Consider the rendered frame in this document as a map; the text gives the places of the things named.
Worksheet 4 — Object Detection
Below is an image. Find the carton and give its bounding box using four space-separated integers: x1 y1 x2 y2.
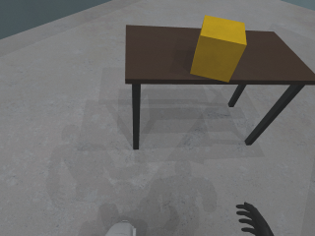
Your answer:
190 15 247 83

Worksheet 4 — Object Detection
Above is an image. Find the right robot hand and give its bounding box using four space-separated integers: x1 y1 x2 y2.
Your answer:
236 202 274 236

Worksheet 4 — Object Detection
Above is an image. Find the robot left thigh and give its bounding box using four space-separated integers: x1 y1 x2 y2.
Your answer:
105 222 137 236

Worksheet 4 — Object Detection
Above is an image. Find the table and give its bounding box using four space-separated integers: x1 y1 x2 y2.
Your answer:
125 25 315 149

